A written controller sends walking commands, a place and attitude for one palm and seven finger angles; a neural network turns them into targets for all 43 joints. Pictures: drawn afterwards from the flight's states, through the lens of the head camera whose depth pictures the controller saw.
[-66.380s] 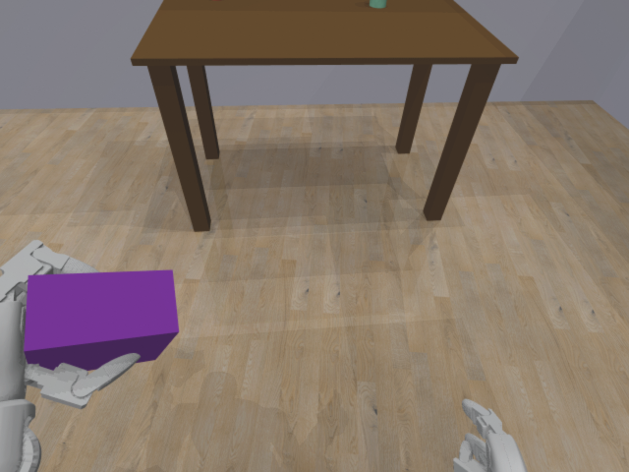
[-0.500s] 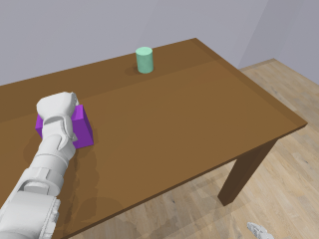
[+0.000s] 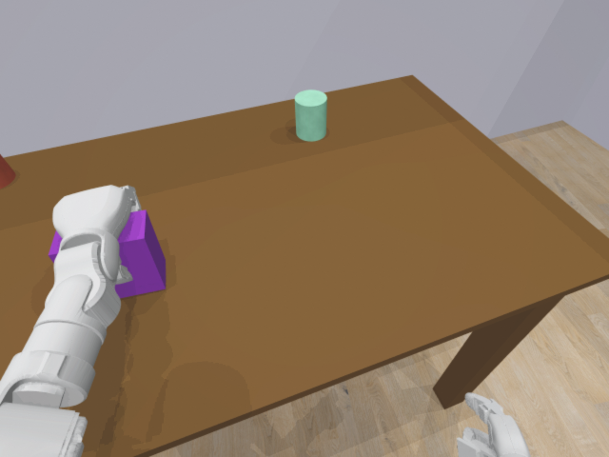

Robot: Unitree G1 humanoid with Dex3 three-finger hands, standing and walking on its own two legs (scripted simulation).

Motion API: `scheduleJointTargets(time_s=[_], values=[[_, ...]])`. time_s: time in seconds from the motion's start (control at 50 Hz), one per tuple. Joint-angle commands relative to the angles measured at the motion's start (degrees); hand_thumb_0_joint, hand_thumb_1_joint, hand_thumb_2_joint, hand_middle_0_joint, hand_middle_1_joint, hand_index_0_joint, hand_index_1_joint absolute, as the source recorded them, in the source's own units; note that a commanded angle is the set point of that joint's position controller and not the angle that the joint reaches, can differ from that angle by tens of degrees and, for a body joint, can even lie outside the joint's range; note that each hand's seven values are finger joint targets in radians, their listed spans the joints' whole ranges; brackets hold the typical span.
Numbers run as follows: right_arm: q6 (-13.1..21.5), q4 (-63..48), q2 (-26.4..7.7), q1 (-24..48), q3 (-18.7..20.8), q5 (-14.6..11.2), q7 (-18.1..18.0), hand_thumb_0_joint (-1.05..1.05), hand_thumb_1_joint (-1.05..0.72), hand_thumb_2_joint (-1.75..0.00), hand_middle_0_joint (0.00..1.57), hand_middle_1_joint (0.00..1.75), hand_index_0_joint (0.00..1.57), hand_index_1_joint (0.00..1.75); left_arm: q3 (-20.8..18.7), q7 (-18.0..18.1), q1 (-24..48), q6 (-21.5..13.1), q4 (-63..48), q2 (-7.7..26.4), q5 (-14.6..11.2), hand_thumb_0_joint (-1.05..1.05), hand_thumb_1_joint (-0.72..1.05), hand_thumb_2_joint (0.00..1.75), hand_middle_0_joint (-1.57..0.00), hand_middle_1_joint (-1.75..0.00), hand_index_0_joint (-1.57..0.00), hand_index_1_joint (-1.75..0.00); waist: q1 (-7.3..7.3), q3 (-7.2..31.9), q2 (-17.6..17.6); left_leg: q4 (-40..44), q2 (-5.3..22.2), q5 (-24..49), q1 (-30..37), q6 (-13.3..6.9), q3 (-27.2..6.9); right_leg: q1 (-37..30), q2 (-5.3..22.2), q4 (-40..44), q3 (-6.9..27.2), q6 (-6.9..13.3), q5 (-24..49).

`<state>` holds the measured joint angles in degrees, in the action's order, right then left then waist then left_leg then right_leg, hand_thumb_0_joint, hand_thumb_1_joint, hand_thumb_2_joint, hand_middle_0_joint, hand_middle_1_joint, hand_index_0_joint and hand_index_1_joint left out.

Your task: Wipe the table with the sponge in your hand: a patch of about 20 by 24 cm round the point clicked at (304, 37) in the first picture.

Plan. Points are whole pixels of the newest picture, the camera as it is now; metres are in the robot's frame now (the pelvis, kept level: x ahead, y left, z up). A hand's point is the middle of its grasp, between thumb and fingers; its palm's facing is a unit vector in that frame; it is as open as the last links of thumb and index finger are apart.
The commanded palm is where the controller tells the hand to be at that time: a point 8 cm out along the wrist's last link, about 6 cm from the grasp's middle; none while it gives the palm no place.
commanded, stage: wipe back along the first lane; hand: left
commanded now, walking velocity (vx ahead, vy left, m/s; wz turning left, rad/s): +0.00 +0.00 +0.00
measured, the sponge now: (118, 266) +0.35 +0.32 +0.04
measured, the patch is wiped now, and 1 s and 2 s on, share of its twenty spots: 1.00 1.00 1.00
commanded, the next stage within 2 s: lift the sponge slowly off the table in 1.54 s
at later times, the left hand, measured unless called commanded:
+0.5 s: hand (106, 265) +0.32 +0.30 +0.08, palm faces +0.02 -0.07 -1.00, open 10.3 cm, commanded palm +0.28 +0.29 +0.12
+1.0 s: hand (111, 298) +0.27 +0.27 +0.08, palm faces +0.07 -0.08 -0.99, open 10.3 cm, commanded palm +0.23 +0.25 +0.12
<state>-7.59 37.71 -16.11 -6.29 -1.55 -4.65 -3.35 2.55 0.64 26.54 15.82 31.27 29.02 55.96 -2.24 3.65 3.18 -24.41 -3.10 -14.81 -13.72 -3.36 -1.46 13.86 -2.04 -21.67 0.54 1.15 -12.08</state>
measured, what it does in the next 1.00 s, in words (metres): stands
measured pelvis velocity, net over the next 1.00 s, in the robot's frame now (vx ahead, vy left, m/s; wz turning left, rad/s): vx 0.00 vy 0.00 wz -0.02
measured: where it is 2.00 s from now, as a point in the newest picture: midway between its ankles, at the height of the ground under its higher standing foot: outside the picture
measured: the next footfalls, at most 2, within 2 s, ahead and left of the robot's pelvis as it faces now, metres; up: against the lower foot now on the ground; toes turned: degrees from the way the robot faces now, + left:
none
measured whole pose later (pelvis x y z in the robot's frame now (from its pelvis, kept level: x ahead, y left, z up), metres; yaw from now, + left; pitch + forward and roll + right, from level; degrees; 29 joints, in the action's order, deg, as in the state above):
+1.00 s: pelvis +0.00 +0.00 +0.00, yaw -1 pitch +0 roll -1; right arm -7.6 36.5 -16.3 -3.6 -2.6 -4.5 -0.7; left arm 6.2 4.0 -0.3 27.8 -1.6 24.9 54.3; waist -4.3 3.3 5.3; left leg -25.1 -3.0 -16.0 -9.5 -3.3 -0.4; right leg 10.8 -2.2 -24.2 1.6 1.2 -13.8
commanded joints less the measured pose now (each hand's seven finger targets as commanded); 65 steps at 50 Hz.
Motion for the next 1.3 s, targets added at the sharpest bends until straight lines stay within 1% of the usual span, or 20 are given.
scheduleJointTargets(time_s=[0.0, 0.08, 0.2, 0.28, 0.3, 0.34, 0.4, 0.44, 0.5, 0.54, 0.6, 0.64, 0.7, 0.72, 0.8, 0.86, 0.9, 1.06, 1.1, 1.28], values=[[2.1, -8.2, -8.1, 5.9, 2.9, 0.7, 0.3, 0.00, -0.90, -0.90, 0.20, 0.30, 0.20, 0.30, -5.6, 1.2, 10.5, 0.4, -12.7, 15.0, 0.7, 0.00, 0.10, 1.30, -1.20, -1.60, -1.20, -1.60, -1.45, 18.4, 0.4, -0.2, 2.5, 30.3, 7.4, 1.5, -2.5, -9.1, 0.6, -1.0, 1.2, 4.1, 23.5], [2.1, -8.4, -7.8, 6.7, 3.0, 0.5, 0.9, 0.00, -0.90, -0.90, 0.20, 0.30, 0.20, 0.30, -3.8, 1.5, 4.5, 2.1, -14.7, 11.2, -0.6, 0.00, 0.10, 1.30, -1.20, -1.60, -1.20, -1.60, -1.29, 15.8, -2.2, -0.1, 2.6, 29.2, 6.3, 1.4, -2.3, -8.9, 0.7, -0.9, 0.6, 3.6, 23.6], [1.9, -8.5, -8.0, 8.6, 2.5, 0.4, 1.0, 0.00, -0.90, -0.90, 0.20, 0.30, 0.20, 0.30, -3.9, 1.4, 2.5, 4.9, -17.3, 11.7, -0.5, 0.00, 0.10, 1.30, -1.20, -1.60, -1.20, -1.60, -1.49, 12.8, -2.0, 1.2, 2.5, 23.4, 4.9, 1.2, -2.8, -8.2, 0.4, -0.5, 1.2, 4.1, 18.4], [1.8, -8.7, -7.5, 9.1, 2.0, 0.1, 0.9, 0.00, -0.90, -0.90, 0.20, 0.30, 0.20, 0.30, -0.7, 0.7, 1.0, 6.2, -15.7, 8.4, -0.5, 0.00, 0.10, 1.30, -1.20, -1.60, -1.20, -1.60, -1.07, 10.2, -2.4, 1.5, 2.3, 19.0, 3.9, 0.9, -2.6, -6.4, 0.3, 0.1, 0.5, 3.9, 14.1], [1.8, -8.7, -7.9, 9.3, 2.0, 0.2, 0.9, 0.00, -0.90, -0.90, 0.20, 0.30, 0.20, 0.30, -2.4, 0.6, 1.7, 6.2, -16.1, 10.5, -0.5, 0.00, 0.10, 1.30, -1.20, -1.60, -1.20, -1.60, -1.21, 9.9, -1.7, 2.0, 2.5, 17.7, 3.6, 0.9, -2.8, -6.2, 0.3, 0.3, 1.1, 4.2, 12.7], [1.9, -9.4, -7.2, 9.5, 1.9, 0.0, 0.9, 0.00, -0.90, -0.90, 0.20, 0.30, 0.20, 0.30, -0.2, 0.4, -0.6, 6.2, -16.0, 7.4, -0.6, 0.00, 0.10, 1.30, -1.20, -1.60, -1.20, -1.60, -1.27, 10.1, -2.6, 1.6, 2.3, 17.6, 3.6, 0.8, -2.6, -6.5, 0.3, 0.1, 0.5, 3.9, 12.7], [1.9, -9.5, -7.7, 10.0, 1.9, 0.2, 1.1, 0.00, -0.90, -0.90, 0.20, 0.30, 0.20, 0.30, -2.0, 0.2, -2.1, 5.7, -17.4, 9.0, -0.9, 0.00, 0.10, 1.30, -1.20, -1.60, -1.20, -1.60, -1.68, 10.1, -1.8, 1.8, 2.6, 17.2, 3.5, 1.0, -3.0, -6.3, 0.2, -0.1, 1.3, 4.2, 12.2], [2.2, -10.4, -6.9, 10.2, 1.8, 0.2, 1.4, 0.00, -0.90, -0.90, 0.20, 0.30, 0.20, 0.30, -0.5, 0.3, -5.4, 5.6, -19.0, 6.3, -1.3, 0.00, 0.10, 1.30, -1.20, -1.60, -1.20, -1.60, -1.89, 10.8, -2.8, 1.3, 2.5, 18.8, 3.7, 1.0, -3.0, -7.3, 0.3, -0.6, 0.8, 4.0, 14.0], [2.1, -10.5, -7.4, 11.3, 1.7, 0.3, 1.5, 0.00, -0.90, -0.90, 0.20, 0.30, 0.20, 0.30, -2.4, 0.5, -6.8, 6.3, -21.9, 8.3, -1.9, 0.00, 0.10, 1.30, -1.20, -1.60, -1.20, -1.60, -2.25, 9.9, -2.0, 1.7, 2.5, 17.8, 3.4, 1.0, -3.2, -7.4, 0.3, -0.4, 1.8, 4.1, 13.7], [2.2, -10.6, -6.8, 11.5, 1.5, 0.1, 1.6, 0.00, -0.90, -0.90, 0.20, 0.30, 0.20, 0.30, 0.8, 0.5, -7.0, 7.4, -22.2, 4.4, -1.9, 0.00, 0.10, 1.30, -1.20, -1.60, -1.20, -1.60, -1.60, 8.1, -2.8, 1.6, 2.6, 18.0, 3.4, 1.0, -2.9, -6.2, 0.2, -0.4, 1.1, 3.9, 13.6], [2.3, -10.8, -7.1, 12.5, 1.5, 0.3, 1.6, 0.00, -0.90, -0.90, 0.20, 0.30, 0.20, 0.30, -0.5, 0.6, -8.0, 8.0, -25.6, 6.0, -2.1, 0.00, 0.10, 1.30, -1.20, -1.60, -1.20, -1.60, -2.21, 9.3, -1.7, 2.0, 2.8, 17.7, 4.1, 1.2, -3.3, -6.7, 0.1, -0.4, 1.7, 4.1, 12.5], [2.7, -11.1, -6.4, 12.6, 1.5, 0.1, 1.8, 0.00, -0.90, -0.90, 0.20, 0.30, 0.20, 0.30, 2.8, 0.5, -10.2, 8.5, -26.0, 1.7, -2.1, 0.00, 0.10, 1.30, -1.20, -1.60, -1.20, -1.60, -1.89, 8.7, -2.9, 1.4, 2.8, 19.3, 4.6, 1.1, -3.3, -6.3, 0.0, -0.7, 0.9, 4.0, 13.8], [3.0, -11.4, -6.8, 13.5, 1.6, 0.5, 2.2, 0.00, -0.90, -0.90, 0.20, 0.30, 0.20, 0.30, -0.2, 0.9, -15.0, 8.4, -30.5, 4.1, -2.8, 0.00, 0.10, 1.30, -1.20, -1.60, -1.20, -1.60, -3.01, 11.2, -2.7, 1.2, 2.9, 21.5, 5.3, 1.4, -3.6, -8.6, 0.0, -1.5, 2.2, 4.1, 16.9], [3.1, -12.0, -6.2, 13.3, 1.6, 0.5, 2.2, 0.00, -0.90, -0.90, 0.20, 0.30, 0.20, 0.30, 2.3, 0.9, -15.1, 8.7, -32.4, 1.2, -3.0, 0.00, 0.10, 1.30, -1.20, -1.60, -1.20, -1.60, -2.63, 11.8, -3.2, 0.8, 2.8, 21.9, 5.5, 1.2, -3.3, -9.1, 0.3, -1.7, 1.2, 3.7, 17.6], [3.1, -11.7, -6.4, 15.0, 1.4, 0.5, 2.4, 0.00, -0.90, -0.90, 0.20, 0.30, 0.20, 0.30, 0.2, 1.4, -19.8, 10.0, -35.1, 2.7, -3.9, 0.00, 0.10, 1.30, -1.20, -1.60, -1.20, -1.60, -3.20, 9.1, -4.2, 1.5, 3.0, 20.7, 4.8, 1.3, -3.4, -8.8, 0.1, -1.6, 2.4, 3.8, 17.7], [3.3, -11.7, -6.0, 15.1, 1.1, 0.3, 2.5, 0.00, -0.90, -0.90, 0.20, 0.30, 0.20, 0.30, 2.8, 1.5, -21.8, 11.6, -36.1, -0.3, -4.1, 0.00, 0.10, 1.30, -1.20, -1.60, -1.20, -1.60, -2.95, 7.9, -4.2, 1.3, 2.8, 20.5, 4.7, 1.2, -3.0, -8.5, 0.2, -1.6, 1.8, 3.5, 17.8], [3.3, -12.0, -6.2, 16.3, 1.2, 0.4, 2.5, 0.00, -0.90, -0.90, 0.20, 0.30, 0.20, 0.30, 1.5, 1.7, -22.2, 12.3, -38.7, 1.4, -4.0, 0.00, 0.10, 1.30, -1.20, -1.60, -1.20, -1.60, -3.51, 8.0, -2.8, 1.8, 2.9, 19.7, 4.9, 1.2, -3.3, -8.7, 0.0, -1.5, 2.7, 3.8, 16.5], [3.5, -11.7, -5.5, 16.8, 0.8, 0.2, 2.6, 0.00, -0.90, -0.90, 0.20, 0.30, 0.20, 0.30, 2.6, 1.8, -28.0, 12.9, -40.4, -0.5, -4.3, 0.00, 0.10, 1.30, -1.20, -1.60, -1.20, -1.60, -3.61, 6.2, -5.5, 1.5, 2.5, 17.6, 3.9, 0.9, -2.8, -8.8, 0.0, -1.6, 3.1, 3.4, 16.1], [3.5, -11.9, -5.8, 17.6, 0.9, 0.6, 2.5, 0.00, -0.90, -0.90, 0.20, 0.30, 0.20, 0.30, 0.6, 2.0, -28.0, 13.1, -42.6, 2.0, -4.3, 0.00, 0.10, 1.30, -1.20, -1.60, -1.20, -1.60, -3.98, 7.1, -5.3, 1.8, 2.3, 16.2, 3.9, 0.7, -3.0, -9.6, -0.1, -1.5, 4.3, 3.6, 15.2], [3.8, -12.0, -5.1, 18.1, 1.0, 0.2, 3.0, 0.00, -0.90, -0.90, 0.20, 0.30, 0.20, 0.30, 3.5, 2.4, -33.9, 13.3, -45.2, -2.0, -4.4, 0.00, 0.10, 1.30, -1.20, -1.60, -1.20, -1.60, -4.22, 6.0, -5.6, 1.4, 2.2, 15.9, 3.9, 0.6, -2.6, -9.0, -0.1, -1.6, 4.1, 3.3, 14.7]])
